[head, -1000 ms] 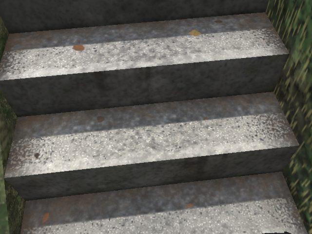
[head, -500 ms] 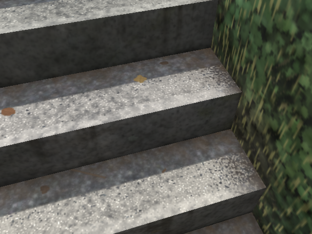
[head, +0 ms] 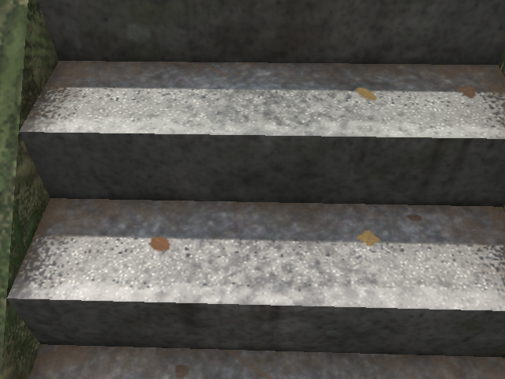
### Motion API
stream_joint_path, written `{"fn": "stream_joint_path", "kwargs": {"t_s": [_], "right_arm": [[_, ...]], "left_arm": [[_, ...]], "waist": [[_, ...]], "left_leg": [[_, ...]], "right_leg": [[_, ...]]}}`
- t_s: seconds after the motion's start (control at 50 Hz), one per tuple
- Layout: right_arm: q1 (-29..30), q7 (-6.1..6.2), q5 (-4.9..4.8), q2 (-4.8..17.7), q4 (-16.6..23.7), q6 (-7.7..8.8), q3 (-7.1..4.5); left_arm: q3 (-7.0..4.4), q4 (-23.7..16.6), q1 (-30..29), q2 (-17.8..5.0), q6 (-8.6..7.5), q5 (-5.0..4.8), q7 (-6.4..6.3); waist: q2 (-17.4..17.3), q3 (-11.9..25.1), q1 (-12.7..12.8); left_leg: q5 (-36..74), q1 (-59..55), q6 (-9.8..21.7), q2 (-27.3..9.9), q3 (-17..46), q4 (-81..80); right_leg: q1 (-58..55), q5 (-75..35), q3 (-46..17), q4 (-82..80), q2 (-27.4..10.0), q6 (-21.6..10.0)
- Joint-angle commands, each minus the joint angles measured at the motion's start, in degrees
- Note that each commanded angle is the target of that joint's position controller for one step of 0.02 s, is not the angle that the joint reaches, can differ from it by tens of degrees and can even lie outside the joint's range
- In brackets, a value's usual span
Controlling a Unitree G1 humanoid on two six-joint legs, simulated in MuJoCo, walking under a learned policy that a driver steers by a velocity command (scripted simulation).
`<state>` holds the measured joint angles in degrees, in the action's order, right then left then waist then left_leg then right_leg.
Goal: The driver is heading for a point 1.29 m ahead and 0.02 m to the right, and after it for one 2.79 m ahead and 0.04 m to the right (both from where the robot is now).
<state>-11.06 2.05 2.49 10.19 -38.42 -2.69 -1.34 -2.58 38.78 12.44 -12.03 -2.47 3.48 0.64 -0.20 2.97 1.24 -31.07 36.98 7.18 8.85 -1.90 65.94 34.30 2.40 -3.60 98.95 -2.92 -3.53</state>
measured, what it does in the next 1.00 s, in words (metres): climbs: right foot 0.19 m higher, then left foot 0.19 m higher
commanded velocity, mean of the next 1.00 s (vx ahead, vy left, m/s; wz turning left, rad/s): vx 0.50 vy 0.00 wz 0.18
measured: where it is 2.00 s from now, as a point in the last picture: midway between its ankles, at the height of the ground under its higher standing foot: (251, 73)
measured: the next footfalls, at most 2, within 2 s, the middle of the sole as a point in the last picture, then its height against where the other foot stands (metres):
right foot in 0.38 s outside the picture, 0.19 m higher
left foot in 0.86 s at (177, 253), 0.19 m higher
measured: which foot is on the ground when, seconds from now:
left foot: down 0.00-0.40, up 0.42-0.84, down 0.86-1.00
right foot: up 0.00-0.36, down 0.38-0.86, up 0.88-1.00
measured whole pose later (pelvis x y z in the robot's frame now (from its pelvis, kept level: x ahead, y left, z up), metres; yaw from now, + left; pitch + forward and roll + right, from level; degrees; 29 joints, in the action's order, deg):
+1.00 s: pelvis +0.53 +0.08 +0.40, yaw +8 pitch +3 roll +3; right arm -8.4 0.7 0.8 9.6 -47.0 3.3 -3.2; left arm -5.1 43.3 18.4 -10.3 -5.4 2.5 0.2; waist 2.4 1.8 3.4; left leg -26.1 35.5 3.1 -2.8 -12.3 58.9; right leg 41.5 -1.1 -5.5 110.8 1.5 -6.2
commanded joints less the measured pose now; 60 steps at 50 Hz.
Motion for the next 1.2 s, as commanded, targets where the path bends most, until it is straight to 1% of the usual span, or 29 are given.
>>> {"fn": "stream_joint_path", "kwargs": {"t_s": [0.02, 0.06, 0.2, 0.28, 0.32, 0.34, 0.38, 0.4, 0.42, 0.44, 0.48, 0.54, 0.6, 0.66, 0.7, 0.74, 0.78, 0.8, 0.82, 0.86, 0.88, 0.9, 0.92, 0.96, 1.0, 1.04, 1.08, 1.14, 1.2], "right_arm": [[-1.0, -1.13, -0.42, 5.3, -3.0, 4.75, -2.79], [-5.3, -1.86, -2.16, 3.6, -6.6, 6.44, -2.38], [-22.3, -0.8, -0.2, 8.4, -13.0, 9.14, -3.52], [-23.2, 0.81, -2.63, 7.1, -14.0, 7.5, -3.51], [-17.0, 1.83, -3.36, 6.2, -12.1, 6.47, -3.21], [-14.5, 1.76, -3.59, 10.6, -9.6, 7.05, -4.31], [-9.8, 0.27, -5.0, 16.8, -8.1, 10.58, -6.34], [-10.8, -1.03, -4.29, 14.0, -8.1, 12.03, -6.15], [-10.2, -3.46, -4.36, 5.7, -5.4, 11.5, -5.17], [-10.9, -4.19, 0.6, 4.8, -4.2, 11.4, -4.79], [-3.5, -3.4, 1.95, -2.0, 0.9, 9.84, -2.49], [-3.5, -0.45, 0.63, -7.8, 4.0, 7.37, 1.42], [2.3, 0.56, -0.6, -5.5, 7.7, 5.96, 2.05], [15.0, 1.48, -1.95, -6.2, 11.7, 5.17, 2.53], [22.9, 1.47, -1.09, -6.9, 16.6, 5.43, 3.36], [29.1, -0.69, -1.2, -7.5, 20.0, 4.4, 3.99], [24.0, -2.83, -2.71, -10.2, 15.9, 4.68, 4.83], [18.8, -2.17, -4.14, -8.8, 13.1, 5.18, 3.51], [6.1, -1.29, -3.28, -6.3, 9.8, 4.34, 1.39], [-7.0, -0.96, -1.58, 4.7, 5.9, 3.45, -2.17], [-12.4, -0.54, 0.66, 12.3, 2.0, 3.94, -4.5], [-8.2, -0.73, 0.23, 13.0, 3.6, 2.3, -5.34], [-0.2, -1.22, -1.09, 10.9, 2.4, 3.97, -5.12], [1.7, -1.25, -2.41, 0.4, -6.7, 7.01, -2.39], [-1.3, -1.64, -1.21, -5.3, -12.9, 8.83, -0.42], [-7.7, -1.46, -0.83, -2.9, -17.2, 10.79, -0.76], [-7.0, -1.64, -0.64, -1.5, -17.1, 12.23, -0.25], [-8.7, -2.48, -1.29, 4.5, -17.7, 13.5, -1.14], [-11.1, -0.03, -1.9, 8.0, -17.0, 10.94, -1.74]], "left_arm": [[2.74, -8.8, -0.3, 4.7, -0.33, 0.87, -2.01], [3.58, -8.8, -1.6, 5.4, 0.76, 1.32, -2.85], [6.06, -16.8, -25.1, 8.6, -0.16, 0.82, -3.13], [6.89, -22.0, -33.3, 7.8, 1.96, -0.54, -2.88], [6.65, -16.3, -22.6, 8.6, 2.55, -2.04, -2.13], [4.79, -12.3, -12.7, 4.9, 1.71, -3.04, -2.13], [0.9, -7.3, 3.0, -2.6, 1.79, -4.34, -2.69], [-0.95, -4.4, 6.0, -5.2, 1.17, -2.88, -2.55], [-2.63, -0.2, 10.2, -10.5, 1.59, -2.88, -2.89], [-3.03, -0.1, 7.1, -7.6, 3.05, -3.73, -3.45], [-1.52, 6.1, 0.7, -0.4, 2.1, -3.16, -3.76], [0.44, 14.6, 3.5, 7.3, -1.9, -1.17, -2.88], [-0.42, 16.9, 4.4, 0.8, -4.56, -3.26, -1.06], [-0.57, 19.2, 12.2, -2.2, -6.1, -3.53, -0.44], [-1.42, 19.5, 15.8, -4.3, -6.1, -3.15, -1.09], [-1.28, 20.7, 22.1, -2.8, -4.52, -3.45, -2.41], [-0.37, 18.4, 20.4, -0.1, -4.27, -4.13, -2.98], [-0.91, 17.2, 22.8, -4.4, -5.72, -4.35, -2.43], [-2.92, 14.7, 20.1, -11.2, -7.13, -3.54, -2.09], [-5.5, 10.5, 11.4, -15.6, -9.62, -6.88, 0.97], [-4.21, 7.3, 13.7, -8.6, -9.37, -7.78, 2.46], [-4.81, 5.4, 9.1, -7.9, -8.53, -3.21, 2.85], [-3.55, 1.4, 7.2, 1.1, -7.09, -1.56, 1.73], [-0.45, -4.0, 0.1, 6.8, -4.55, 0.92, -0.6], [1.54, -5.0, 0.5, 10.7, -1.55, -0.3, -1.06], [2.94, -7.1, -3.4, 13.5, 0.01, -1.99, -1.22], [2.45, -7.3, -6.4, 10.8, 1.42, -2.54, -1.86], [2.0, -11.2, -12.2, 8.8, 3.74, -1.29, -3.69], [3.3, -15.8, -20.0, 6.0, 4.45, -1.92, -0.87]], "waist": [[-0.9, -7.1, 2.2], [-0.8, -7.2, 1.7], [-3.3, -5.6, -7.5], [-3.4, -6.0, -8.1], [-4.5, 2.4, -2.2], [-6.7, 12.3, 2.2], [-8.8, 20.8, 11.2], [-4.6, 22.5, 11.1], [16.9, 20.6, 8.2], [8.1, 18.9, 6.0], [-3.0, -3.1, -0.3], [-3.8, -8.6, -5.7], [-3.2, -13.9, -7.6], [2.5, -13.5, -3.4], [1.1, -13.6, -1.8], [4.1, -8.0, 1.9], [3.4, 2.2, 1.5], [5.2, 9.3, 0.5], [9.3, 18.7, -5.5], [8.4, 28.8, -13.7], [-7.9, 31.7, -12.6], [-7.8, 32.7, -12.5], [-5.3, 23.6, -5.9], [4.4, 2.5, -0.5], [2.4, -5.0, 3.0], [-1.5, -8.6, 2.7], [-2.7, -10.3, 3.2], [-1.0, -9.3, 4.2], [-2.7, -6.9, 3.2]], "left_leg": [[11.8, -10.8, -0.3, -9.5, 29.7, -36.9], [19.0, -12.8, -0.1, -7.3, 24.1, -35.6], [23.3, -33.9, 5.8, -14.8, 33.5, -45.1], [40.0, -22.6, 6.5, -15.4, 26.3, -64.7], [75.2, -20.5, 4.4, -14.0, 12.2, -60.4], [105.3, -19.9, 3.3, -15.2, 12.2, -51.5], [120.8, -29.5, 2.8, -17.6, 14.3, -30.9], [102.0, -25.5, 2.3, -13.9, 15.6, -13.9], [27.0, -2.1, -4.0, 3.7, 14.8, 15.2], [20.6, 3.7, -3.6, 2.6, 18.1, 34.9], [23.0, 20.7, -1.7, -1.0, 12.8, 49.9], [20.2, 27.7, 0.2, -1.9, 16.4, 62.1], [13.9, 33.9, 0.6, -6.1, 13.9, 52.4], [6.3, 46.3, 0.9, -7.9, 3.8, 64.6], [1.9, 51.3, 1.9, -13.0, 0.3, 54.1], [3.2, 43.3, 2.5, -15.4, -3.6, 40.1], [11.4, 2.3, 3.6, -11.5, -12.3, 13.8], [11.3, -11.8, 3.4, -6.6, -13.4, 12.0], [8.4, -16.8, 3.2, -4.7, -11.0, 9.9], [6.7, -32.2, 3.4, -8.3, 1.4, -10.5], [7.8, -45.6, 12.8, -28.8, 35.9, -26.2], [-4.3, -38.9, 13.9, -31.6, 55.8, -43.7], [-11.5, -32.9, 10.4, -33.7, 50.2, -45.7], [-8.5, -15.7, 6.2, -29.7, 31.2, -39.0], [4.9, -10.7, 3.3, -26.9, 18.5, -41.0], [13.3, -16.4, 1.1, -27.1, 10.1, -47.4], [21.7, -13.3, 0.8, -27.2, 3.7, -52.7], [23.7, -22.6, 0.5, -27.1, -3.1, -57.0], [33.6, -22.8, -0.3, -21.1, -13.2, -65.4]], "right_leg": [[26.0, 7.0, -1.6, 23.7, 2.3, -0.3], [29.6, 9.2, -1.0, 20.2, 0.6, 0.0], [58.4, 20.5, 3.8, 35.3, 1.3, 0.7], [34.4, 21.6, 10.7, 4.8, 0.7, -0.3], [6.0, 22.6, 14.2, -13.8, 3.4, -4.0], [-12.6, 21.1, 14.7, -17.0, 6.9, -4.3], [-24.1, 21.3, 10.6, -35.9, 8.1, -3.6], [-31.1, 25.3, 0.0, -46.5, 5.4, -5.7], [-39.1, 15.5, -38.4, -67.0, -14.5, -17.7], [-30.8, 32.0, -53.3, -77.0, -13.6, -18.6], [-15.5, 50.8, -40.0, -73.8, -11.6, -16.3], [-6.4, 26.8, -20.5, -75.6, -8.7, -9.8], [-5.0, 19.3, -8.1, -82.5, -7.1, -7.1], [-12.8, 13.7, -6.8, -89.0, -8.8, -10.7], [-20.2, 18.3, -4.5, -93.4, -8.4, -8.7], [-25.4, 9.7, -1.2, -97.8, -6.0, -7.9], [-14.4, -24.1, 4.1, -102.3, -3.9, -10.8], [-16.9, -62.7, 3.4, -93.7, -6.7, -10.7], [-26.8, -85.6, 2.5, -80.9, -9.3, -9.6], [-28.9, -77.7, -0.5, -54.4, -7.3, -5.5], [-4.7, -29.6, -1.6, -25.1, 3.7, -1.6], [3.2, 0.4, -5.5, 6.7, 9.9, 0.1], [12.7, -3.4, -8.6, 20.6, 6.4, 0.5], [21.5, -4.7, -3.8, 21.5, 2.2, -2.8], [27.7, -0.7, -5.9, 27.5, 3.2, -4.6], [38.9, 7.3, -8.1, 29.7, 3.6, -5.7], [38.7, 9.5, -5.2, 30.9, 6.4, -5.6], [48.4, 19.8, -2.6, 36.4, 6.3, -5.6], [35.5, 20.5, 9.2, 3.7, 0.8, -4.7]]}}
